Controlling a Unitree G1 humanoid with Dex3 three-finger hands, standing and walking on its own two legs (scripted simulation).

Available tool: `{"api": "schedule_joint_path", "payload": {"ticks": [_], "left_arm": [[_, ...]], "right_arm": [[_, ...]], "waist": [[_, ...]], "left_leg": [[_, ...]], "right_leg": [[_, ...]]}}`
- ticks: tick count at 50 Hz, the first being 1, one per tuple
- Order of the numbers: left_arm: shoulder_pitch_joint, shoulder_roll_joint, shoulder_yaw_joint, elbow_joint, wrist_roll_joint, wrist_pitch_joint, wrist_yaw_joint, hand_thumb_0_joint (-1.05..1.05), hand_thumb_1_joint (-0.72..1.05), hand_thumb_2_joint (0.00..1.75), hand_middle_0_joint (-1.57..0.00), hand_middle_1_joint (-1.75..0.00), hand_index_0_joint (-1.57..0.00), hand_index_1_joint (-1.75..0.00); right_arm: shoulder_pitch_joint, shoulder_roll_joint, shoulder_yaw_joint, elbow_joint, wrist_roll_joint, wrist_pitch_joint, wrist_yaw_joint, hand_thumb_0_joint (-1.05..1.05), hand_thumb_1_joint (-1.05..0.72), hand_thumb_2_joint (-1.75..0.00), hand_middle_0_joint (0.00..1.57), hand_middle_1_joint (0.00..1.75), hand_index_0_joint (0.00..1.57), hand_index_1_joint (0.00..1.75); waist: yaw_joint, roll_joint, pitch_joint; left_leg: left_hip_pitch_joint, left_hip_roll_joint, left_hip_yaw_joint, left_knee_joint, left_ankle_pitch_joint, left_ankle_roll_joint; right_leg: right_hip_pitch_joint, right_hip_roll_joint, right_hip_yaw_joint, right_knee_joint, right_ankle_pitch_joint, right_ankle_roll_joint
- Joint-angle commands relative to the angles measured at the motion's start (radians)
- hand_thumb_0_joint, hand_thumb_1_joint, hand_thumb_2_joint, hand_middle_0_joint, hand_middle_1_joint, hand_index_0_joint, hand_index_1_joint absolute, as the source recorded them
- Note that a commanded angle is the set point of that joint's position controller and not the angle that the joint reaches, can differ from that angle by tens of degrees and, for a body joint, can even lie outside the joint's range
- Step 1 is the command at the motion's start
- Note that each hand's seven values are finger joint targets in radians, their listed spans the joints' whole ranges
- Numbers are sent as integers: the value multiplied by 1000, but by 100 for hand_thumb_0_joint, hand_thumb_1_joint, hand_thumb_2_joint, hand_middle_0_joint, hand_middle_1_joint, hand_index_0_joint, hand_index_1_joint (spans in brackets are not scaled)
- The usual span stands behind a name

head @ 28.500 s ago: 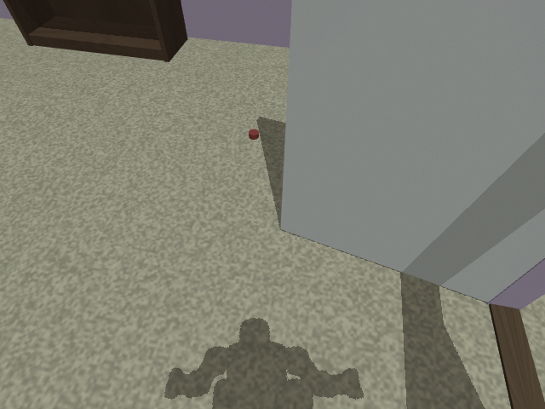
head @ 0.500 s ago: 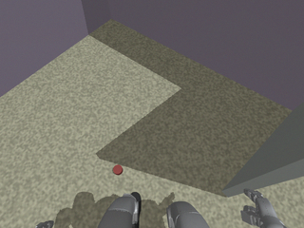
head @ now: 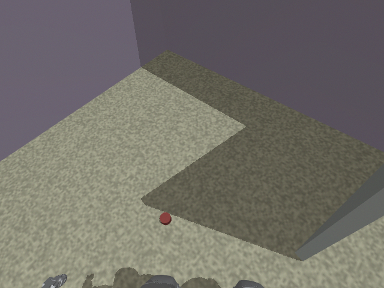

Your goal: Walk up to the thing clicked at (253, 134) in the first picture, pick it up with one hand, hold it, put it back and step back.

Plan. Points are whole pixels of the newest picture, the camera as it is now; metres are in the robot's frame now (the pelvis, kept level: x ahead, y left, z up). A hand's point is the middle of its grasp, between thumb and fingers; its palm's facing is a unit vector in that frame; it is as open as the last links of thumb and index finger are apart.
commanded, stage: walk up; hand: left
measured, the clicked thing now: (165, 218) +0.48 +0.21 -0.75
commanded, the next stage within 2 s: none
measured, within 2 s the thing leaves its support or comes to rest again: neither
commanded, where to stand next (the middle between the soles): +0.08 +0.02 m, yaw -4 degrees
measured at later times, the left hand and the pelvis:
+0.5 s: hand out of the picture +0.10 +0.27 -0.15, palm faces -0.02 -0.91 -0.41, open 7.4 cm; pelvis +0.00 +0.01 -0.02, yaw +0 degrees
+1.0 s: hand out of the picture +0.08 +0.28 -0.14, palm faces -0.10 -0.92 -0.39, open 7.4 cm; pelvis +0.00 +0.00 +0.00, yaw -3 degrees
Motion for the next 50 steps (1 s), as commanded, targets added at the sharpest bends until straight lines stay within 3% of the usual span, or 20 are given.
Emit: {"api": "schedule_joint_path", "payload": {"ticks": [1,3,5,6,11,15,18,20,21,26,30,31,32,33,36,40,44,47,48,50], "left_arm": [[36,325,88,-53,-4,-3,-9,0,90,90,-20,-30,-20,-30],[-52,256,56,-73,-3,6,-13,0,90,90,-20,-30,-20,-30],[-85,180,27,-104,-24,2,-2,0,90,90,-20,-30,-20,-30],[-116,264,39,-83,-23,-10,1,0,90,90,-20,-30,-20,-30],[37,228,28,48,-39,-13,-16,0,90,90,-20,-30,-20,-30],[-8,201,23,71,-55,-8,12,0,90,90,-20,-30,-20,-30],[-11,259,31,80,-43,-18,32,0,90,90,-20,-30,-20,-30],[3,353,45,65,-49,-16,38,0,90,90,-20,-30,-20,-30],[-22,360,48,53,-37,-15,46,0,90,90,-20,-30,-20,-30],[-136,269,30,30,-5,3,56,0,90,90,-20,-30,-20,-30],[-152,281,33,44,-18,39,33,0,90,90,-20,-30,-20,-30],[-115,241,21,52,-25,48,31,0,90,90,-20,-30,-20,-30],[-148,183,4,37,-37,47,34,0,90,90,-20,-30,-20,-30],[-238,257,35,49,-30,44,44,0,90,90,-20,-30,-20,-30],[-108,217,28,108,-49,35,29,0,90,90,-20,-30,-20,-30],[-161,221,29,73,-16,1,-14,0,90,90,-20,-30,-20,-30],[-163,238,33,55,-9,-21,-36,0,90,90,-20,-30,-20,-30],[65,238,45,137,-9,-50,-14,0,90,90,-20,-30,-20,-30],[139,346,72,138,-7,-53,-6,0,90,90,-20,-30,-20,-30],[126,353,66,101,-27,-50,-6,0,90,90,-20,-30,-20,-30]], "right_arm": [[-34,-145,-34,-109,-4,-100,11,0,-90,-90,20,30,20,30],[200,-155,-57,-24,-12,-113,-3,0,-90,-90,20,30,20,30],[155,-333,-82,-91,-37,-120,-18,0,-90,-90,20,30,20,30],[94,-331,-81,-106,-11,-122,-15,0,-90,-90,20,30,20,30],[-54,-190,-16,-135,-7,-143,-28,0,-90,-90,20,30,20,30],[-80,-190,-12,-127,8,-88,-39,0,-90,-90,20,30,20,30],[-66,-143,-5,-125,36,-47,-45,0,-90,-90,20,30,20,30],[-17,-122,-6,-126,40,-20,-58,0,-90,-90,20,30,20,30],[-19,-152,-23,-115,26,0,-64,0,-90,-90,20,30,20,30],[31,-143,-23,-61,23,-20,-38,0,-90,-90,20,30,20,30],[78,-140,-27,9,-4,-47,-33,0,-90,-90,20,30,20,30],[52,-164,-36,11,-22,-51,-35,0,-90,-90,20,30,20,30],[6,-261,-51,-22,-39,-55,-37,0,-90,-90,20,30,20,30],[-98,-334,-62,-50,-18,-57,-35,0,-90,-90,20,30,20,30],[-214,-218,-27,-63,-27,-104,-53,0,-90,-90,20,30,20,30],[-36,-266,-57,-26,-34,-124,-28,0,-90,-90,20,30,20,30],[41,-272,-65,-48,-27,-124,-16,0,-90,-90,20,30,20,30],[-62,-181,-27,-99,0,-116,-11,0,-90,-90,20,30,20,30],[-85,-123,-10,-143,15,-118,-12,0,-90,-90,20,30,20,30],[-85,-168,-21,-128,3,-114,-35,0,-90,-90,20,30,20,30]], "waist": [[12,-253,-67],[-139,-60,-107],[-131,191,-8],[-125,93,101],[-28,111,53],[-16,184,0],[-2,29,-71],[4,-250,-190],[-9,-201,-185],[-25,-193,-224],[-38,-236,-164],[-25,-147,-123],[-49,141,-50],[-80,146,31],[21,-30,-5],[-81,155,-90],[-99,127,-11],[48,31,-114],[75,-244,-122],[56,-94,-48]], "left_leg": [[36,7,112,-354,36,54],[435,-10,129,-525,198,74],[321,417,-623,-722,-387,249],[164,439,-591,-753,-347,306],[20,258,-118,-611,257,214],[10,222,-3,-384,767,187],[-26,120,49,-173,562,97],[-73,-26,40,208,-103,54],[-37,2,-55,343,-146,54],[-42,32,25,122,-21,32],[137,5,140,-365,88,35],[206,27,55,-399,113,50],[110,267,-351,-584,-145,139],[-179,448,-538,-696,-226,273],[-14,296,-236,-512,244,202],[250,300,-221,-539,-40,234],[318,337,-233,-525,91,270],[41,190,18,-199,528,138],[-265,35,125,84,279,64],[-354,45,-27,214,-62,71]], "right_leg": [[95,-161,272,-322,-252,-159],[-205,-60,115,-64,-318,-84],[-545,96,99,336,-248,16],[-474,25,200,358,-177,4],[-154,34,140,211,-41,41],[29,74,32,46,94,39],[163,34,96,-133,500,12],[155,-327,544,-255,787,-216],[65,-336,601,-252,611,-256],[40,-122,305,-219,-97,-147],[-97,-112,302,-168,-210,-109],[-226,-71,288,-68,-218,-58],[-393,64,197,132,-254,1],[-259,105,184,315,-267,25],[-223,127,256,409,-87,12],[-235,93,86,177,-166,33],[-236,76,64,-8,-218,5],[278,86,85,-268,45,-41],[444,-122,499,-327,13,-121],[363,-307,605,-339,145,-252]]}}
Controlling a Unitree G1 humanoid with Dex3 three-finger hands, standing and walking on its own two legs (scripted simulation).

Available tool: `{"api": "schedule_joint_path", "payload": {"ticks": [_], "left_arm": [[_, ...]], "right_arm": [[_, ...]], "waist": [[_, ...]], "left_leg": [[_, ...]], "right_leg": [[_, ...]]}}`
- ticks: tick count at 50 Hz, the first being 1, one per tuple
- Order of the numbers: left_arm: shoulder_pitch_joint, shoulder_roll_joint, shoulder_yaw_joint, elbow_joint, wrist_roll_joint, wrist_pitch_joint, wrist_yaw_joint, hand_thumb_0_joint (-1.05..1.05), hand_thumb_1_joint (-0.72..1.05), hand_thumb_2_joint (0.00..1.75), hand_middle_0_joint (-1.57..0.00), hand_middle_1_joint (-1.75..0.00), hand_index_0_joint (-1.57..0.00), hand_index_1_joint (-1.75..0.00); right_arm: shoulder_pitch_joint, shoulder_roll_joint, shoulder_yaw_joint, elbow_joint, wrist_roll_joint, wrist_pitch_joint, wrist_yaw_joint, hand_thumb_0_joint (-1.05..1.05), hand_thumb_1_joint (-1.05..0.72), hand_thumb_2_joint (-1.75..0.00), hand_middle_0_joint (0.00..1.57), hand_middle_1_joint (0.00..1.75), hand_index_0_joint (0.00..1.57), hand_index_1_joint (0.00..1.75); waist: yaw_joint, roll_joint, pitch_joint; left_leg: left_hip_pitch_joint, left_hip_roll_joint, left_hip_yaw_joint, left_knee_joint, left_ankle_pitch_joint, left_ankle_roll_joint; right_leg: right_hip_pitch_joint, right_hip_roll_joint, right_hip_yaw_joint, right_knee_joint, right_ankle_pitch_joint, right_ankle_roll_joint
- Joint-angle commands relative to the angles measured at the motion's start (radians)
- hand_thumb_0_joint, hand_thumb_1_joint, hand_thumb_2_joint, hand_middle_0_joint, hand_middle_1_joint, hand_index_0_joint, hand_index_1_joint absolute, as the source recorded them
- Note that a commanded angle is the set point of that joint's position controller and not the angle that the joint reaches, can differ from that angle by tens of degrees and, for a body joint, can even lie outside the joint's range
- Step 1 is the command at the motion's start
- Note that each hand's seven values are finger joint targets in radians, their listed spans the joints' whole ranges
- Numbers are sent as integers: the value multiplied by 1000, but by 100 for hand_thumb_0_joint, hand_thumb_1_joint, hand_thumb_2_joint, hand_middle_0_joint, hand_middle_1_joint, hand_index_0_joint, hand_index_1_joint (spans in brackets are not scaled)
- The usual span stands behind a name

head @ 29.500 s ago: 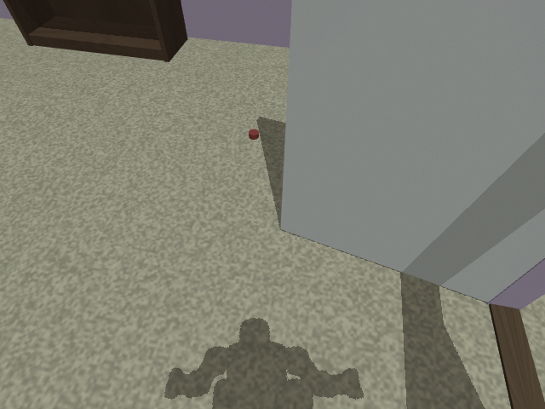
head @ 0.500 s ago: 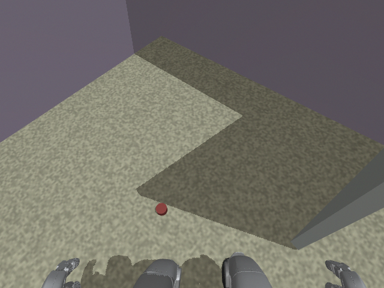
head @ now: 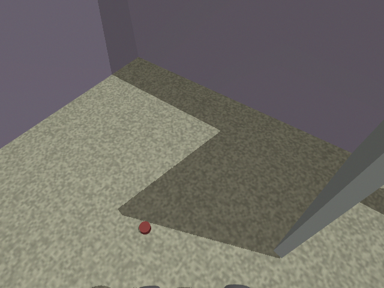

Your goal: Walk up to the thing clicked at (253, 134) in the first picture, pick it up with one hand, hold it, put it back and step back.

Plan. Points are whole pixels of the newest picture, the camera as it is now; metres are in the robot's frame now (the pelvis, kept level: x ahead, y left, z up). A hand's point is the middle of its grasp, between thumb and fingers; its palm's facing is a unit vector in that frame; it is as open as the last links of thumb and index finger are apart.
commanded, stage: walk up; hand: left
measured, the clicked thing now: (145, 227) +0.47 +0.24 -0.74
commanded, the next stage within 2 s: none
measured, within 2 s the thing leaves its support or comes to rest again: neither
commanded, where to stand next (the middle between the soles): +0.07 +0.02 m, yaw -1 degrees
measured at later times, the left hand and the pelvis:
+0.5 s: hand out of the picture +0.11 +0.28 -0.15, palm faces -0.01 -0.91 -0.41, open 7.4 cm; pelvis -0.03 +0.01 -0.01, yaw -2 degrees
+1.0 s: hand out of the picture -0.07 +0.35 -0.14, palm faces +0.01 -0.91 -0.41, open 7.4 cm; pelvis -0.05 +0.06 +0.00, yaw +1 degrees
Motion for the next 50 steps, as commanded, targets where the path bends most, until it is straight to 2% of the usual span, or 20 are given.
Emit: {"api": "schedule_joint_path", "payload": {"ticks": [1,8,13,15,17,18,21,24,28,29,30,31,33,34,37,41,45,46,48,50], "left_arm": [[128,285,69,-83,-26,-39,34,0,90,90,-20,-30,-20,-30],[-81,217,16,-151,-34,0,80,0,90,90,-20,-30,-20,-30],[-94,224,18,-161,-47,39,86,0,90,90,-20,-30,-20,-30],[-72,204,13,-160,-62,45,91,0,90,90,-20,-30,-20,-30],[-3,165,11,-150,-86,53,104,0,90,90,-20,-30,-20,-30],[-30,173,15,-138,-76,62,113,0,90,90,-20,-30,-20,-30],[-1,186,29,-104,-75,68,111,0,90,90,-20,-30,-20,-30],[21,181,31,-83,-74,44,118,0,90,90,-20,-30,-20,-30],[147,184,45,-24,-29,5,118,0,90,90,-20,-30,-20,-30],[136,258,65,-45,-3,-10,122,0,90,90,-20,-30,-20,-30],[83,411,111,-83,16,-1,132,0,90,90,-20,-30,-20,-30],[-10,435,111,-117,20,-8,142,0,90,90,-20,-30,-20,-30],[-122,303,84,-122,6,-23,143,0,90,90,-20,-30,-20,-30],[-102,267,81,-128,20,-34,128,0,90,90,-20,-30,-20,-30],[-12,241,93,-153,26,-44,57,0,90,90,-20,-30,-20,-30],[125,260,92,-131,10,-16,36,0,90,90,-20,-30,-20,-30],[-9,256,65,-198,7,6,13,0,90,90,-20,-30,-20,-30],[24,189,41,-200,10,17,13,0,90,90,-20,-30,-20,-30],[57,135,20,-219,-7,27,18,0,90,90,-20,-30,-20,-30],[22,272,42,-186,-17,22,20,0,90,90,-20,-30,-20,-30]], "right_arm": [[-70,-180,-28,-124,9,-41,-20,0,-90,-90,20,30,20,30],[-24,-125,-4,-71,33,12,-44,0,-90,-90,20,30,20,30],[-58,-146,-20,-94,14,19,-42,0,-90,-90,20,30,20,30],[-71,-189,-35,-111,-5,15,-42,0,-90,-90,20,30,20,30],[-111,-277,-60,-145,7,20,-34,0,-90,-90,20,30,20,30],[-108,-260,-63,-145,7,22,-34,0,-90,-90,20,30,20,30],[-225,-190,-48,-195,-7,45,-40,0,-90,-90,20,30,20,30],[-252,-160,-40,-218,-32,65,-23,0,-90,-90,20,30,20,30],[-234,-183,-58,-216,-32,95,5,0,-90,-90,20,30,20,30],[-225,-115,-37,-218,-26,100,8,0,-90,-90,20,30,20,30],[-312,-127,-44,-260,-36,98,4,0,-90,-90,20,30,20,30],[-331,-195,-68,-244,-35,104,-7,0,-90,-90,20,30,20,30],[-186,-169,-76,-168,-14,94,11,0,-90,-90,20,30,20,30],[-139,-162,-73,-145,0,77,15,0,-90,-90,20,30,20,30],[-127,-224,-79,-116,3,15,42,0,-90,-90,20,30,20,30],[-226,-170,-48,-142,-5,-26,36,0,-90,-90,20,30,20,30],[71,-151,-63,-50,-3,-58,18,0,-90,-90,20,30,20,30],[174,-190,-84,-16,-7,-69,-2,0,-90,-90,20,30,20,30],[205,-361,-112,-71,-28,-89,-24,0,-90,-90,20,30,20,30],[83,-329,-92,-95,8,-93,-26,0,-90,-90,20,30,20,30]], "waist": [[75,-35,-30],[3,-190,-16],[3,-161,-132],[5,-61,-173],[18,173,-260],[-15,181,-283],[28,151,-214],[10,159,-188],[44,92,-245],[57,-103,-173],[113,-287,-91],[96,-203,-2],[-22,-20,16],[-17,-97,-39],[78,-298,-37],[141,-239,49],[-39,-183,-71],[-80,-24,-117],[-89,170,-78],[-38,-15,47]], "left_leg": [[-428,-64,-127,293,-96,30],[-127,-111,-20,113,62,-11],[-48,-106,30,-164,231,18],[46,-28,-62,-268,725,55],[151,249,-345,-288,1182,274],[111,287,-394,-310,1118,320],[-12,192,-220,-295,833,258],[29,155,-200,-256,734,241],[-106,54,-172,-150,119,140],[-375,-43,-111,6,-76,69],[-473,-141,-142,236,-167,-3],[-409,-97,-283,410,-142,-26],[-406,-163,-277,472,16,-23],[-350,-149,-210,392,74,-24],[-425,-141,-43,255,36,-47],[-342,-113,12,-36,-13,-56],[198,-108,78,-368,169,-8],[410,-99,30,-408,131,-4],[366,359,-744,-623,-439,162],[161,324,-612,-641,-377,202]], "right_leg": [[307,-361,479,-277,221,-214],[-31,-264,143,-137,1011,-134],[24,-226,136,52,739,-96],[-9,-160,137,165,565,-31],[-104,37,88,462,-159,29],[-103,44,132,589,-387,23],[-134,10,134,658,-301,23],[-127,-29,66,394,-258,46],[138,-19,40,-163,-20,27],[215,-166,315,-268,-186,-13],[-30,-508,726,-370,-197,-190],[-191,-572,779,-377,-180,-271],[-105,-347,387,-257,-6,-148],[-70,-275,312,-299,-237,-114],[126,-247,363,-392,-598,-144],[158,-245,303,-347,-305,-161],[-99,-208,199,-171,-236,-120],[-245,-144,121,54,-251,-84],[-610,-7,157,507,-254,-13],[-525,-85,277,528,-124,-15]]}}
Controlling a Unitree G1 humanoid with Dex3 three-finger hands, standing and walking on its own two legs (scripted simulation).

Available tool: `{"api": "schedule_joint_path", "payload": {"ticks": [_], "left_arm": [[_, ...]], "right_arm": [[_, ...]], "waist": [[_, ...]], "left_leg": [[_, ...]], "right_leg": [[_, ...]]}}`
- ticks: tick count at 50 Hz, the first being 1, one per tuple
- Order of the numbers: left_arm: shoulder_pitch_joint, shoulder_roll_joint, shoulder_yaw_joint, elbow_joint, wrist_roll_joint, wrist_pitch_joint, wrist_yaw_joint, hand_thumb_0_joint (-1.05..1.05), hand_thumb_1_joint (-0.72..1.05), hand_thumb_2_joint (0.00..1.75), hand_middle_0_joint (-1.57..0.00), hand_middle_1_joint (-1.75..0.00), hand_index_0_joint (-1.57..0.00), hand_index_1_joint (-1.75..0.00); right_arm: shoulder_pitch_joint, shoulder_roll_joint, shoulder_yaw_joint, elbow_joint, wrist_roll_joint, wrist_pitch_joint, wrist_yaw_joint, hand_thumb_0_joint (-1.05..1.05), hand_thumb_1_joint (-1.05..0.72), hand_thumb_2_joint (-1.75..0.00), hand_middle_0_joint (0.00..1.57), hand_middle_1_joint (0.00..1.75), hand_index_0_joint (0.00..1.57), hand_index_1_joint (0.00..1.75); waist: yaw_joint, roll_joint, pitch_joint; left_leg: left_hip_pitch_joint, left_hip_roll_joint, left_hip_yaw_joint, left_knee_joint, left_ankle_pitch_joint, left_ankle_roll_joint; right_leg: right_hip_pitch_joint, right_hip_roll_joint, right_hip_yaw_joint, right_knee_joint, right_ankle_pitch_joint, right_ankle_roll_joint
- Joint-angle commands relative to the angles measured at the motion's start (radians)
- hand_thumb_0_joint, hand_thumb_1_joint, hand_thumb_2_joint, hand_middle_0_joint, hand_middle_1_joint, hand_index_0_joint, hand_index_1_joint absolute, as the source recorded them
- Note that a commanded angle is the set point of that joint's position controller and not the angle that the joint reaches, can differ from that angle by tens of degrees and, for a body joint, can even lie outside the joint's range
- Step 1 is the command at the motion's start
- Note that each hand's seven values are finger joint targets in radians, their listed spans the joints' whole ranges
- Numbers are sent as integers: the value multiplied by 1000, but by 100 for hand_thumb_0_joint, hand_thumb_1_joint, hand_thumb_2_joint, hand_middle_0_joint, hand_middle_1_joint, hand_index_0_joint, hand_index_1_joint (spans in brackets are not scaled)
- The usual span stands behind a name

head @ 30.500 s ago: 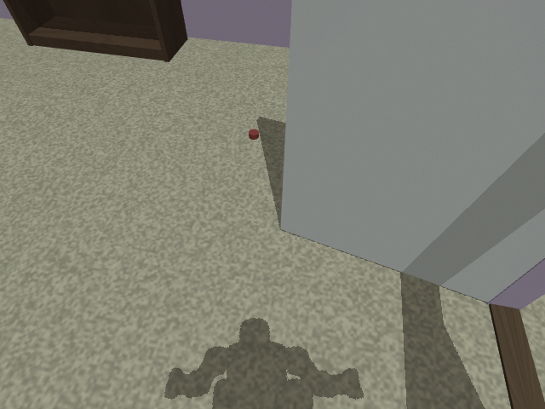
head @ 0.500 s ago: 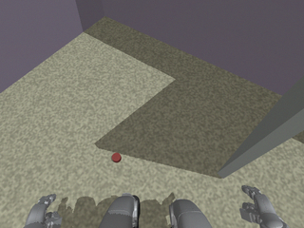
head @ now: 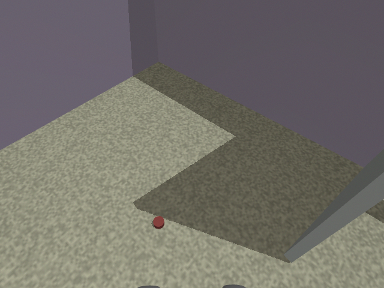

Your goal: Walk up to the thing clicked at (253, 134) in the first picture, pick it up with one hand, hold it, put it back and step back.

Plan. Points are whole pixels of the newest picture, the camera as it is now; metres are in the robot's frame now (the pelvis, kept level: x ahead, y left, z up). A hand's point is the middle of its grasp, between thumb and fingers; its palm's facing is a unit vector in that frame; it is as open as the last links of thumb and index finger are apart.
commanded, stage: walk up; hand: left
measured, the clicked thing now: (158, 222) +0.52 +0.17 -0.74
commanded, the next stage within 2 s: stand in 1.14 s
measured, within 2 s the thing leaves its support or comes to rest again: neither
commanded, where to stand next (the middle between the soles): +0.12 -0.04 m, yaw -2 degrees
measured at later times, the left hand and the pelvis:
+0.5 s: hand out of the picture +0.13 +0.22 -0.14, palm faces -0.07 -0.91 -0.41, open 7.4 cm; pelvis +0.00 -0.03 -0.01, yaw -3 degrees
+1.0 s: hand out of the picture +0.11 +0.23 -0.13, palm faces -0.03 -0.92 -0.40, open 7.4 cm; pelvis +0.03 -0.04 +0.01, yaw +0 degrees
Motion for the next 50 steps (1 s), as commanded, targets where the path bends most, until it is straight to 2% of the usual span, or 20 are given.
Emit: {"api": "schedule_joint_path", "payload": {"ticks": [1,5,11,17,18,19,20,23,26,28,30,31,32,33,35,38,42,44,45,50], "left_arm": [[-57,223,36,-97,-19,-41,0,0,90,90,-20,-30,-20,-30],[10,213,61,-45,2,-2,-40,0,90,90,-20,-30,-20,-30],[-114,133,22,-29,-67,-5,28,0,90,90,-20,-30,-20,-30],[-163,142,26,-4,-16,-26,50,0,90,90,-20,-30,-20,-30],[-168,199,44,-21,1,-30,49,0,90,90,-20,-30,-20,-30],[-223,253,60,-64,10,-27,43,0,90,90,-20,-30,-20,-30],[-246,262,52,-79,0,-24,45,0,90,90,-20,-30,-20,-30],[-299,186,29,-74,-5,-31,56,0,90,90,-20,-30,-20,-30],[-261,180,33,-56,16,-45,47,0,90,90,-20,-30,-20,-30],[-237,213,44,-51,13,-43,38,0,90,90,-20,-30,-20,-30],[-261,209,37,-48,0,-34,37,0,90,90,-20,-30,-20,-30],[-260,152,19,-52,-7,-34,39,0,90,90,-20,-30,-20,-30],[-344,102,6,-63,-17,-42,43,0,90,90,-20,-30,-20,-30],[-391,189,35,-63,-7,-51,50,0,90,90,-20,-30,-20,-30],[-315,116,13,-33,-19,-70,33,0,90,90,-20,-30,-20,-30],[-280,137,20,-13,-10,-95,14,0,90,90,-20,-30,-20,-30],[-158,128,23,30,-4,-111,36,0,90,90,-20,-30,-20,-30],[-90,257,50,32,-3,-117,43,0,90,90,-20,-30,-20,-30],[-107,263,50,11,-5,-113,41,0,90,90,-20,-30,-20,-30],[-271,179,6,-18,-12,-101,47,0,90,90,-20,-30,-20,-30]], "right_arm": [[50,-282,-48,-88,17,-53,-39,0,-90,-90,20,30,20,30],[33,-281,-43,-86,21,-71,-59,0,-90,-90,20,30,20,30],[-139,-197,-1,-124,3,9,-52,0,-90,-90,20,30,20,30],[-119,-189,0,-109,50,82,-51,0,-90,-90,20,30,20,30],[-62,-154,12,-104,53,74,-54,0,-90,-90,20,30,20,30],[-27,-123,26,-108,62,66,-65,0,-90,-90,20,30,20,30],[-75,-150,11,-91,54,77,-83,0,-90,-90,20,30,20,30],[-55,-168,8,-44,56,71,-69,0,-90,-90,20,30,20,30],[-25,-172,13,0,18,54,-37,0,-90,-90,20,30,20,30],[-19,-171,11,11,4,51,-24,0,-90,-90,20,30,20,30],[31,-156,1,40,-15,45,-16,0,-90,-90,20,30,20,30],[33,-181,-11,42,-32,41,-14,0,-90,-90,20,30,20,30],[-25,-267,-27,15,-37,41,-8,0,-90,-90,20,30,20,30],[-74,-289,-32,-13,-26,37,-4,0,-90,-90,20,30,20,30],[-133,-190,4,-21,-26,9,-10,0,-90,-90,20,30,20,30],[-79,-236,-23,-19,-19,4,1,0,-90,-90,20,30,20,30],[-49,-146,10,-36,2,28,-1,0,-90,-90,20,30,20,30],[-53,-136,18,-57,9,32,-9,0,-90,-90,20,30,20,30],[-44,-185,-1,-46,1,39,-18,0,-90,-90,20,30,20,30],[48,-136,11,30,18,39,-18,0,-90,-90,20,30,20,30]], "waist": [[-49,80,62],[-7,184,102],[-7,343,65],[-7,137,-106],[-16,-47,-158],[-26,-226,-175],[8,-241,-201],[-19,-119,-199],[8,-162,-207],[5,-189,-155],[-47,-99,-108],[-67,46,-95],[-88,287,-16],[-91,175,93],[-36,77,108],[-63,218,-4],[-2,108,-78],[25,-97,-112],[21,-5,-71],[-61,-57,-45]], "left_leg": [[187,356,-507,-386,-381,148],[-5,311,-292,-390,-221,146],[-60,218,-25,-178,639,163],[-23,187,-86,135,347,98],[-80,144,-71,256,155,61],[-189,1,-27,395,-247,10],[-112,-5,-94,530,-440,14],[-136,9,-142,539,-304,-1],[-162,18,-34,242,-325,-20],[-102,13,-16,98,-376,4],[129,-3,12,-143,-157,34],[202,61,-126,-291,-242,63],[116,284,-540,-413,-601,147],[-55,395,-621,-459,-684,232],[25,267,-408,-359,-285,170],[68,236,-286,-305,-223,175],[-71,163,-135,-22,27,93],[-342,3,-35,320,-321,29],[-324,48,-140,398,-351,30],[-60,87,-106,230,-183,3]], "right_leg": [[-420,-18,142,205,116,6],[-281,-34,82,159,240,55],[-97,43,-29,7,189,76],[136,61,-101,-420,398,44],[202,-69,60,-448,623,5],[216,-252,300,-480,751,-141],[81,-331,400,-495,668,-253],[75,-208,239,-447,399,-180],[146,-177,250,-529,-173,-153],[79,-218,283,-560,-189,-158],[-110,-171,166,-518,-149,-76],[-211,-85,56,-395,-126,2],[-369,70,-88,-172,-93,54],[-341,31,-47,-51,-47,42],[-287,21,7,-103,73,38],[-121,46,-108,-209,90,40],[263,64,-72,-511,240,16],[367,-307,490,-663,-1,-166],[277,-373,546,-669,-63,-236],[-8,-189,105,-558,429,-125]]}}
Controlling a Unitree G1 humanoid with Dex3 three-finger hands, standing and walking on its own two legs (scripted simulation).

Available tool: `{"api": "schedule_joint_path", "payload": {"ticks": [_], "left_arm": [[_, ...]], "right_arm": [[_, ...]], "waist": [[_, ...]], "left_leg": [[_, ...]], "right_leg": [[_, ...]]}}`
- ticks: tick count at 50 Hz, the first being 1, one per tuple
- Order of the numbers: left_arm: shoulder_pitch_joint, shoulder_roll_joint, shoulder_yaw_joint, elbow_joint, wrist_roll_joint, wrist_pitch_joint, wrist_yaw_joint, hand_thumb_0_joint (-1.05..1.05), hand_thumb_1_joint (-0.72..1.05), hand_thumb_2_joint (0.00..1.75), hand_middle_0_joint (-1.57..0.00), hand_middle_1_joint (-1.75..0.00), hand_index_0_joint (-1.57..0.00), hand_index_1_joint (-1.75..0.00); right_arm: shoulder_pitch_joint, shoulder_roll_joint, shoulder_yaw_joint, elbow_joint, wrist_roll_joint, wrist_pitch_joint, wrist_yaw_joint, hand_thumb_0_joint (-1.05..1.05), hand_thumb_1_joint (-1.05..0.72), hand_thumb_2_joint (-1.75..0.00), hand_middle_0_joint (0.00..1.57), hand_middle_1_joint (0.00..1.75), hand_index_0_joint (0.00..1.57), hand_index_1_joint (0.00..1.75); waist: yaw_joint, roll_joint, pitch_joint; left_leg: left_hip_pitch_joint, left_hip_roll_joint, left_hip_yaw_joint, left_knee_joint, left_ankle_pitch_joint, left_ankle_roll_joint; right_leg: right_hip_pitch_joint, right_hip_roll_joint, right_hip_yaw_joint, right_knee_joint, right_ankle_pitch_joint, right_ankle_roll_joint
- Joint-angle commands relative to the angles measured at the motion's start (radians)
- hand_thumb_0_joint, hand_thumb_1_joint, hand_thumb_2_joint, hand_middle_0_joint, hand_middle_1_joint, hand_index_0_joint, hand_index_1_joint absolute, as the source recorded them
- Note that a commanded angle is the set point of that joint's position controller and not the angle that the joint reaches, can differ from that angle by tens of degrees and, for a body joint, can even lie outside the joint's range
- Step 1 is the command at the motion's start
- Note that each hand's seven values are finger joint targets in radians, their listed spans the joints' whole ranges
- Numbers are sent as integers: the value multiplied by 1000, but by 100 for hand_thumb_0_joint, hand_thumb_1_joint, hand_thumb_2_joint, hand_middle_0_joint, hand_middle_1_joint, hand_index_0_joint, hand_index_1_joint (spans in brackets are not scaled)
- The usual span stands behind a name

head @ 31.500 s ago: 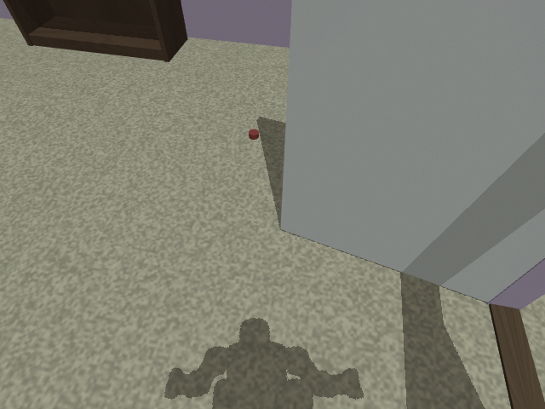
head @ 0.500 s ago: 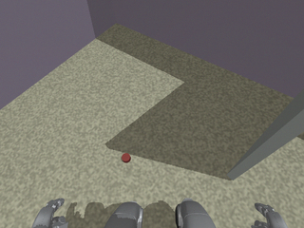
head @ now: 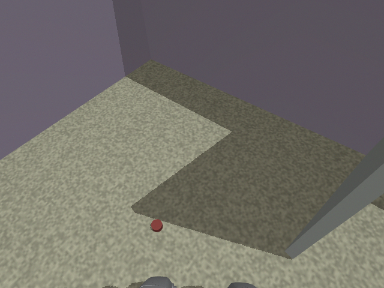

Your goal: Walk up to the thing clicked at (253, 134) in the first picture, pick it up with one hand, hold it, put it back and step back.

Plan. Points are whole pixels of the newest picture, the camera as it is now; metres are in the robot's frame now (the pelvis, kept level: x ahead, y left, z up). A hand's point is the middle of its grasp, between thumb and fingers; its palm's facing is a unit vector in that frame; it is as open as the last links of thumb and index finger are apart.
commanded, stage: walk up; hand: left
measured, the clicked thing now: (157, 225) +0.49 +0.21 -0.75
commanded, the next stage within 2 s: stand in 0.14 s
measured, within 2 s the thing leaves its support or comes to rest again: neither
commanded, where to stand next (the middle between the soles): +0.09 +0.00 m, yaw -2 degrees
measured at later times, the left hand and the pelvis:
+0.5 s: hand out of the picture +0.08 +0.27 -0.14, palm faces -0.02 -0.94 -0.33, open 7.4 cm; pelvis +0.01 +0.02 +0.01, yaw +0 degrees
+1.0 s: hand out of the picture +0.10 +0.28 -0.14, palm faces -0.03 -0.95 -0.32, open 7.4 cm; pelvis +0.02 +0.03 +0.02, yaw +0 degrees
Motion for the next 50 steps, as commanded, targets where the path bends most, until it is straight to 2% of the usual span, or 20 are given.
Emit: {"api": "schedule_joint_path", "payload": {"ticks": [1,3,4,6,7,8,9,10,11,14,15,16,17,18,20,23,32,41,43,50], "left_arm": [[-119,248,42,-81,-2,3,25,0,90,90,-20,-30,-20,-30],[-152,258,50,-117,-8,49,27,0,90,90,-20,-30,-20,-30],[-148,254,51,-128,-12,67,27,0,90,90,-20,-30,-20,-30],[-157,229,48,-143,-22,95,23,0,90,90,-20,-30,-20,-30],[-40,162,21,-83,-26,78,23,0,90,90,-20,-30,-20,-30],[-16,132,14,-64,-14,78,23,0,90,90,-20,-30,-20,-30],[-44,190,35,-57,-9,76,31,0,90,90,-20,-30,-20,-30],[-57,234,44,-40,-9,71,26,0,90,90,-20,-30,-20,-30],[-45,209,34,-26,-15,61,19,0,90,90,-20,-30,-20,-30],[15,156,21,32,-21,33,16,0,90,90,-20,-30,-20,-30],[7,164,20,38,-16,25,19,0,90,90,-20,-30,-20,-30],[-37,203,21,27,-6,17,22,0,90,90,-20,-30,-20,-30],[-136,252,24,14,0,14,22,0,90,90,-20,-30,-20,-30],[-162,241,18,25,-2,14,15,0,90,90,-20,-30,-20,-30],[-157,186,-1,40,-10,14,6,0,90,90,-20,-30,-20,-30],[-143,189,-3,68,-19,6,7,0,90,90,-20,-30,-20,-30],[-147,189,-7,114,-17,13,12,0,90,90,-20,-30,-20,-30],[-175,198,-3,124,-15,15,12,0,90,90,-20,-30,-20,-30],[-170,193,-5,129,-16,22,11,0,90,90,-20,-30,-20,-30],[-149,195,-4,139,-11,25,8,0,90,90,-20,-30,-20,-30]], "right_arm": [[60,-132,-23,-21,17,-29,-14,0,-90,-90,20,30,20,30],[50,-152,-28,-24,19,-21,-37,0,-90,-90,20,30,20,30],[47,-154,-29,-32,20,-24,-46,0,-90,-90,20,30,20,30],[48,-184,-39,-35,7,-29,-57,0,-90,-90,20,30,20,30],[46,-164,-26,-35,-13,-37,-41,0,-90,-90,20,30,20,30],[-16,-235,-32,-66,-25,-49,-33,0,-90,-90,20,30,20,30],[-62,-298,-47,-59,-34,-48,-33,0,-90,-90,20,30,20,30],[-143,-263,-48,-74,-29,-50,-33,0,-90,-90,20,30,20,30],[-196,-222,-33,-85,-16,-54,-34,0,-90,-90,20,30,20,30],[-231,-194,-21,-54,-7,-52,-27,0,-90,-90,20,30,20,30],[-221,-171,-16,-42,0,-46,-22,0,-90,-90,20,30,20,30],[-202,-130,-6,-38,9,-47,-19,0,-90,-90,20,30,20,30],[-186,-112,2,-29,19,-46,-19,0,-90,-90,20,30,20,30],[-171,-128,1,-4,19,-46,-14,0,-90,-90,20,30,20,30],[-221,-152,-4,14,14,-52,-9,0,-90,-90,20,30,20,30],[-214,-135,4,40,6,-61,-9,0,-90,-90,20,30,20,30],[-267,-123,12,86,11,-49,-8,0,-90,-90,20,30,20,30],[-275,-129,17,111,10,-53,-12,0,-90,-90,20,30,20,30],[-277,-135,18,117,8,-51,-13,0,-90,-90,20,30,20,30],[-272,-142,15,119,8,-46,-12,0,-90,-90,20,30,20,30]], "waist": [[-29,-207,-67],[-34,-242,-56],[-35,-237,-76],[-43,-169,-103],[-12,-8,-223],[-2,138,-180],[-11,161,-144],[10,100,-64],[21,102,-70],[58,130,-114],[60,106,-121],[34,39,-126],[-30,-58,-103],[-43,-50,-74],[-12,-15,-87],[-7,-58,-125],[0,-64,-71],[0,-25,-125],[3,-1,-92],[6,-25,-85]], "left_leg": [[87,36,18,-132,70,-23],[53,-28,98,-159,150,-32],[73,-44,123,-233,227,-28],[118,-13,90,-340,446,-19],[236,119,-147,-529,171,11],[140,312,-448,-675,-106,75],[-27,360,-527,-726,-351,169],[-32,320,-451,-719,-339,160],[61,264,-329,-667,-168,140],[43,180,-158,-549,175,76],[34,166,-129,-505,259,39],[39,134,-92,-469,334,-2],[112,81,-56,-497,234,-20],[190,89,-64,-539,160,-17],[209,113,-86,-559,171,-7],[239,127,-66,-549,399,-6],[217,114,-48,-600,291,-19],[226,129,-46,-621,379,-23],[178,128,-58,-656,274,-27],[166,124,-72,-672,183,-26]], "right_leg": [[-92,-238,193,-148,283,-141],[-72,-206,150,-15,529,-144],[-68,-187,137,43,513,-130],[-114,-150,136,113,260,-68],[-159,-93,108,115,-198,-27],[-181,20,73,249,-370,12],[-91,-15,146,341,-403,15],[-97,-33,145,363,-342,16],[-125,-48,127,292,-308,10],[111,-27,53,-47,-110,26],[171,-46,91,-148,2,27],[188,-112,195,-188,74,11],[49,-156,262,-211,-16,-15],[-45,-145,242,-214,-124,-17],[-1,-108,181,-226,-119,3],[80,-111,165,-216,76,11],[65,-124,173,-290,-34,23],[139,-124,153,-267,77,25],[129,-118,150,-272,18,26],[96,-114,148,-281,-67,22]]}}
